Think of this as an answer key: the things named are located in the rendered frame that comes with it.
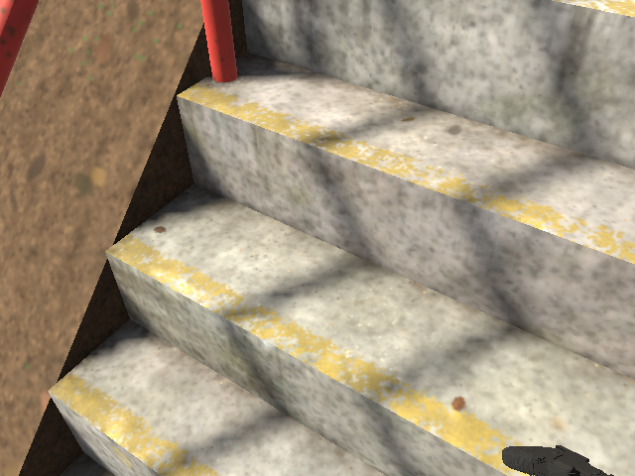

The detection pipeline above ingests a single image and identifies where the robot right hand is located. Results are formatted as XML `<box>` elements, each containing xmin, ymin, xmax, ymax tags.
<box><xmin>502</xmin><ymin>445</ymin><xmax>614</xmax><ymax>476</ymax></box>

